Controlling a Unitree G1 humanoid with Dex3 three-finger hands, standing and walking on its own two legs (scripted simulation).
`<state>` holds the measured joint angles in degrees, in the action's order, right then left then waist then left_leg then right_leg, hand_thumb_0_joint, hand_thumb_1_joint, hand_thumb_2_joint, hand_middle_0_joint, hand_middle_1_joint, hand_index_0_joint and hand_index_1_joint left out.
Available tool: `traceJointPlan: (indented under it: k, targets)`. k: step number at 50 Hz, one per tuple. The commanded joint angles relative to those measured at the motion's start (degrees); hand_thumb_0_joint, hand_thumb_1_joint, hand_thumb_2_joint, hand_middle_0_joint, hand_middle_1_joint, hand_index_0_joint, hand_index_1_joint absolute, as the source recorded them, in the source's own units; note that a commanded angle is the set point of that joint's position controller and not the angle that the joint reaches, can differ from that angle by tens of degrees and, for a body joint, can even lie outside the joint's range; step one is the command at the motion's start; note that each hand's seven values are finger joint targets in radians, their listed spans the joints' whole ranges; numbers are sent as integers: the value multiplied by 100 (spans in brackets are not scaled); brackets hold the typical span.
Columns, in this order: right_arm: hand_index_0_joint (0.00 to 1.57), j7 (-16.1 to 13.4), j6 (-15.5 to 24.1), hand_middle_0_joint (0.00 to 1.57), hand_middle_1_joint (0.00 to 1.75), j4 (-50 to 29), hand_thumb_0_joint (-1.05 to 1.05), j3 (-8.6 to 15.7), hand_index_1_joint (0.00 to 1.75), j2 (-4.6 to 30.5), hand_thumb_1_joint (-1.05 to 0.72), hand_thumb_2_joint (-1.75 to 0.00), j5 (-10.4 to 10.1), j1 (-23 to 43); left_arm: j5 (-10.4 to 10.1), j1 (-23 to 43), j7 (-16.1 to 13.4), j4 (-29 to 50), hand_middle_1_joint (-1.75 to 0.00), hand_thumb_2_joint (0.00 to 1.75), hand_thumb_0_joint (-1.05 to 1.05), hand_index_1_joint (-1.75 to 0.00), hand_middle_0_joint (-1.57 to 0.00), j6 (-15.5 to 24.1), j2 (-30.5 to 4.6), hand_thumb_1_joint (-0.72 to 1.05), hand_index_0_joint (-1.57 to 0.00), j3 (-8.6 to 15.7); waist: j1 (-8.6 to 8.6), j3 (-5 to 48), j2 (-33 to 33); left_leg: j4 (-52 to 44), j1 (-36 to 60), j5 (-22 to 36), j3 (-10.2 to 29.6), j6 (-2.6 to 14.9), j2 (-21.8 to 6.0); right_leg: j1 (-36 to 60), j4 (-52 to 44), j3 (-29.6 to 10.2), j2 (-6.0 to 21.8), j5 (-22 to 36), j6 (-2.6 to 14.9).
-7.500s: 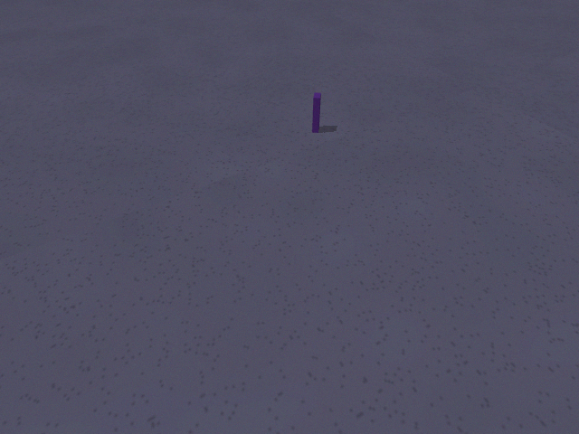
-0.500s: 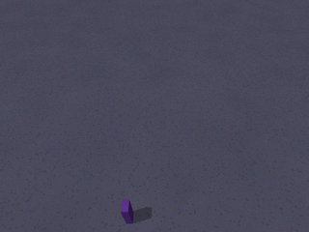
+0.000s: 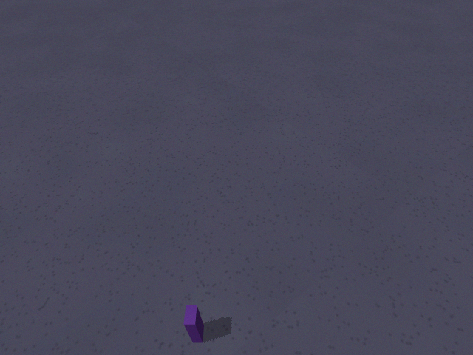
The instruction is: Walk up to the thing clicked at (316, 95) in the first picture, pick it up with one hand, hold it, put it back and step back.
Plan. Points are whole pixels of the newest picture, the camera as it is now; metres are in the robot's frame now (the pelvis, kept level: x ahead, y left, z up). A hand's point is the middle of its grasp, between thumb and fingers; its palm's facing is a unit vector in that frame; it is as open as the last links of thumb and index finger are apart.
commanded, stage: stand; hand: left
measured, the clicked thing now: (194, 325) +0.37 +0.19 -0.67
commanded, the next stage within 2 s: go down in 1.20 s
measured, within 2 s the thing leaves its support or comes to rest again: neither
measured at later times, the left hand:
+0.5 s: hand out of the picture +0.08 +0.25 -0.16, palm faces -0.02 -0.94 -0.34, open 7.4 cm
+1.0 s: hand out of the picture +0.09 +0.25 -0.16, palm faces -0.03 -0.94 -0.34, open 7.4 cm
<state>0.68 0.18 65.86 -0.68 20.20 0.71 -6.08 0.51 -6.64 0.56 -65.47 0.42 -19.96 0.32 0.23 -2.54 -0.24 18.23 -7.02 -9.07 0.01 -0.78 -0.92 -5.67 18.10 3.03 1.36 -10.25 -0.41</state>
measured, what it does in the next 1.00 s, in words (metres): stands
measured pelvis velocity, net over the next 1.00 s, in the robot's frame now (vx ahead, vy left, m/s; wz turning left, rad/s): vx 0.01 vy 0.00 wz -0.01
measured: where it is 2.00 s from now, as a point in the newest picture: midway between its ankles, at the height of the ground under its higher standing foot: outside the picture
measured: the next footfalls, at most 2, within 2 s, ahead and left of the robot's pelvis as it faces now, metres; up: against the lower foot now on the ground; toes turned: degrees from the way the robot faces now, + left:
none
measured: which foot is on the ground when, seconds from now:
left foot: down 0.00-1.00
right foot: down 0.00-1.00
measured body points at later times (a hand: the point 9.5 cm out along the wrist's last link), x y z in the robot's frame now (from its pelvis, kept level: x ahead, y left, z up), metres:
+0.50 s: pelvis +0.01 +0.00 +0.00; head +0.02 +0.00 +0.45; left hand +0.08 +0.30 -0.13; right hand +0.08 -0.30 -0.13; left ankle +0.01 +0.13 -0.75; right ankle +0.00 -0.12 -0.75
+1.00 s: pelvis +0.01 +0.00 +0.00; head +0.02 +0.00 +0.45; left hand +0.09 +0.30 -0.13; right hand +0.09 -0.30 -0.14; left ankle +0.01 +0.13 -0.75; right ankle +0.00 -0.12 -0.75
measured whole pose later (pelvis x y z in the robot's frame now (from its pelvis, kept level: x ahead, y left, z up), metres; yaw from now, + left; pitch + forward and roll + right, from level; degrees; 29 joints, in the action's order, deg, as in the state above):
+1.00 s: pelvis +0.01 +0.00 +0.00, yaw +0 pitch -2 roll +0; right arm 0.4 0.3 65.2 -0.8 20.2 0.8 -6.1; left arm 0.5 -6.4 0.4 -65.0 0.5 -19.9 0.3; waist 0.1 -2.4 -0.3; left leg 17.5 -5.8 -10.0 -0.4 -1.0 -1.2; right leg -4.8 17.7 2.6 1.1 -11.2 -0.3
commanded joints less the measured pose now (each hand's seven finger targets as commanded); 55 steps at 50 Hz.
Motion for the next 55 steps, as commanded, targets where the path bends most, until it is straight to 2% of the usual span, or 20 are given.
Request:
traceJointPlan:
  k: [1, 3, 7, 15, 20, 22, 26, 31, 35, 43, 46, 50, 52, 55]
  targets:
    - [20, -91, 146, 20, 30, -346, 0, 228, 30, 1195, -90, -90, -25, 247, 2, 243, -93, 343, -30, 90, 0, -30, -20, 135, -1271, 90, -20, 208, -1, 308, 53, -309, -23, 445, 538, 154, -652, -7, -403, -589, 691, 294, 116]
    - [20, -98, 153, 20, 30, -347, 0, 233, 30, 1229, -90, -90, -13, 232, -3, 248, -87, 357, -30, 90, 0, -30, -20, 123, -1247, 90, -20, 209, 3, 375, -27, -305, 6, 432, 518, 156, -649, 34, -367, -603, 721, 407, 133]
    - [20, -109, 161, 20, 30, -358, 0, 235, 30, 1231, -90, -90, -10, 246, -11, 233, -96, 374, -30, 90, 0, -30, -20, 128, -1251, 90, -20, 209, -33, 464, 9, -258, 104, 831, 517, 149, -689, 91, -312, -578, 710, 633, 142]
    - [20, -112, 153, 20, 30, -356, 0, 222, 30, 1207, -90, -90, -18, 238, -3, 216, -95, 358, -30, 90, 0, -30, -20, 123, -1268, 90, -20, 200, -21, 361, 12, -281, 73, 758, 501, 145, -683, 44, -345, -593, 713, 614, 133]
    - [20, -113, 145, 20, 30, -350, 0, 227, 30, 1211, -90, -90, -14, 229, -5, 235, -97, 352, -30, 90, 0, -30, -20, 113, -1265, 90, -20, 210, -16, 315, -28, -330, 20, 505, 490, 147, -663, -2, -359, -597, 701, 394, 137]
    - [20, -108, 155, 20, 30, -377, 0, 236, 30, 1210, -90, -90, -20, 263, 0, 194, -96, 371, -30, 90, 0, -30, -20, 122, -1259, 90, -20, 200, -44, 399, 49, -300, 121, 819, 507, 152, -702, 35, -317, -557, 694, 620, 139]
    - [20, -115, 168, 20, 30, -374, 0, 241, 30, 1229, -90, -90, -27, 273, -1, 194, -100, 363, -30, 90, 0, -30, -20, 132, -1239, 90, -20, 193, -38, 412, 14, -256, 201, 985, 499, 141, -707, 60, -310, -564, 699, 801, 135]
    - [20, -109, 153, 20, 30, -391, 0, 240, 30, 1225, -90, -90, -23, 280, -8, 215, -106, 371, -30, 90, 0, -30, -20, 130, -1234, 90, -20, 192, -32, 354, 34, -285, 136, 819, 479, 137, -691, 25, -362, -576, 693, 664, 121]
    - [20, -120, 153, 20, 30, -401, 0, 244, 30, 1228, -90, -90, -27, 262, 10, 190, -108, 385, -30, 90, 0, -30, -20, 138, -1237, 90, -20, 197, -28, 483, -21, -228, 226, 1011, 457, 158, -704, 138, -315, -579, 716, 992, 138]
    - [20, -126, 151, 20, 30, -398, 0, 226, 30, 1203, -90, -90, -14, 239, -2, 214, -110, 375, -30, 90, 0, -30, -20, 125, -1261, 90, -20, 211, -23, 379, -32, -297, 167, 793, 446, 148, -698, 66, -365, -608, 709, 721, 122]
    - [20, -121, 149, 20, 30, -392, 0, 227, 30, 1188, -90, -90, -23, 212, 2, 230, -113, 380, -30, 90, 0, -30, -20, 128, -1270, 90, -20, 212, -11, 406, 43, -311, 170, 839, 460, 154, -709, 103, -354, -585, 707, 744, 125]
    - [20, -124, 158, 20, 30, -421, 0, 246, 30, 1207, -90, -90, -20, 246, 1, 220, -116, 399, -30, 90, 0, -30, -20, 145, -1251, 90, -20, 206, -32, 535, 53, -221, 280, 1197, 445, 157, -734, 192, -283, -563, 722, 1108, 123]
    - [20, -127, 153, 20, 30, -411, 0, 249, 30, 1209, -90, -90, -25, 235, -5, 203, -124, 379, -30, 90, 0, -30, -20, 144, -1253, 90, -20, 204, -24, 406, 28, -258, 201, 1060, 440, 147, -702, 143, -341, -565, 711, 997, 107]
    - [20, -132, 158, 20, 30, -421, 0, 253, 30, 1217, -90, -90, -17, 240, -2, 208, -118, 397, -30, 90, 0, -30, -20, 134, -1264, 90, -20, 215, -30, 492, -35, -239, 272, 1090, 427, 152, -717, 173, -298, -570, 722, 1017, 137]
